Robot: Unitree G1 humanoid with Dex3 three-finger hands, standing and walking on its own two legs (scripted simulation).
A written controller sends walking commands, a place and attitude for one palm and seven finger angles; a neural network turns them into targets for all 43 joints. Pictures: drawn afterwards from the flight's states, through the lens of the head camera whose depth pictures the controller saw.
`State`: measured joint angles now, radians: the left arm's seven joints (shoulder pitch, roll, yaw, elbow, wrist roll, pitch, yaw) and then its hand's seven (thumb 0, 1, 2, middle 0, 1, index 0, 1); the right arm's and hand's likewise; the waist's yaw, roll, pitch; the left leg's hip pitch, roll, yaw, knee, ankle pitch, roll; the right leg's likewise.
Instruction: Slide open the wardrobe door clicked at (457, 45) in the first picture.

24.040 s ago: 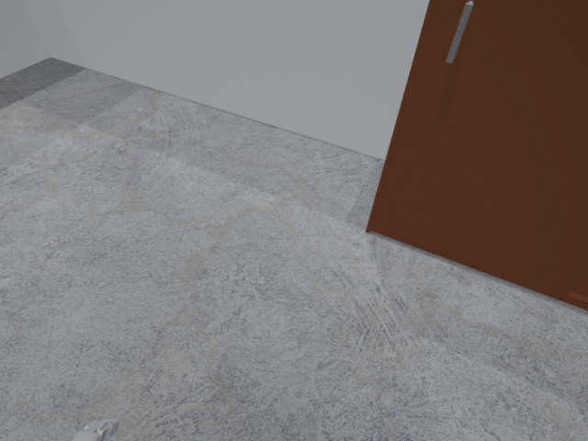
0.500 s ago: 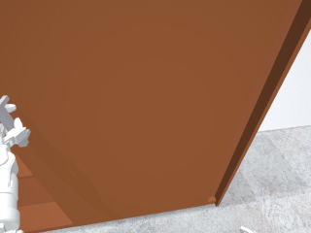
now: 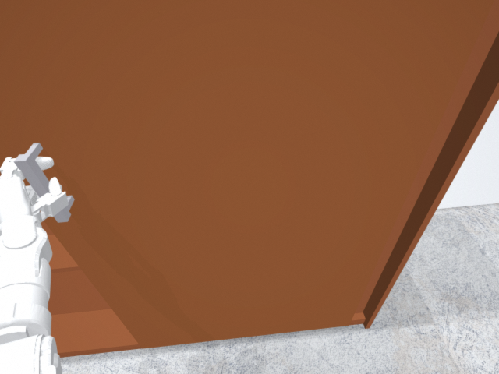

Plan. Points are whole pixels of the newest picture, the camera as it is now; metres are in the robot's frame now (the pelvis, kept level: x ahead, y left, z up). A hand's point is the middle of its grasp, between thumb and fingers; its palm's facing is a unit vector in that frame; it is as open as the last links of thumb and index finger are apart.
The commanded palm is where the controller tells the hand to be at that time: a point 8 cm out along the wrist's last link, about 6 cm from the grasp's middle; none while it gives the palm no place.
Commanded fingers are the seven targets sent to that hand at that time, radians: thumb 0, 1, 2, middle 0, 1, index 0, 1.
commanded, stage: stop walking and hold the door there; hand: left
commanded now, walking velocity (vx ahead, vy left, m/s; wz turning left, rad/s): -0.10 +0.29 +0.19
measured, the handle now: (49, 183) +0.39 +0.37 +0.14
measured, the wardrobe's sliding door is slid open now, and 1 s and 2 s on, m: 0.69 0.69 0.69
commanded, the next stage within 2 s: loosen the grip on the handle in 1.04 s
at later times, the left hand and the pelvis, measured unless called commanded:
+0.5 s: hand (54, 202) +0.35 +0.34 +0.14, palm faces +0.38 -0.89 -0.26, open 5.9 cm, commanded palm +0.31 +0.37 +0.12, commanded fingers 0.00 0.90 0.90 -0.45 -1.40 -0.45 -1.40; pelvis -0.06 +0.09 -0.01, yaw +3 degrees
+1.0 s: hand (52, 202) +0.35 +0.34 +0.14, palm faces +0.30 -0.94 -0.18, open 5.6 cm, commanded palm +0.31 +0.36 +0.12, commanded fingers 0.00 0.90 0.90 -0.45 -1.40 -0.45 -1.40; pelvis -0.05 +0.13 +0.00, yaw +2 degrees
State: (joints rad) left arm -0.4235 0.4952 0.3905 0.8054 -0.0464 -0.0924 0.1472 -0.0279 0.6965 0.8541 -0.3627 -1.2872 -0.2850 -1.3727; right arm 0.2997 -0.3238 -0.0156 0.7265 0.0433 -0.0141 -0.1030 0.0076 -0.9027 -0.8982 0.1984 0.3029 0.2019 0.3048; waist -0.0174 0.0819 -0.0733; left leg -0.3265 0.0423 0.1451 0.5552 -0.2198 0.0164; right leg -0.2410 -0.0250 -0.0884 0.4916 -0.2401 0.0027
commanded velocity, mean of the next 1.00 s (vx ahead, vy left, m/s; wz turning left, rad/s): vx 0.03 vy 0.00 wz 0.03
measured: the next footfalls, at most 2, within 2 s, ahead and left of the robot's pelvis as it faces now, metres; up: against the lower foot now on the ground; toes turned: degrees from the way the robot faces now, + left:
left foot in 0.20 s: +0.02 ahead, +0.21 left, +0.00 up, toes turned +7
right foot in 0.42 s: -0.01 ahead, +0.01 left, +0.00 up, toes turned -2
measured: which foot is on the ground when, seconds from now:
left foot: up 0.00-0.18, down 0.20-1.00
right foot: down 0.00-0.22, up 0.24-0.40, down 0.42-1.00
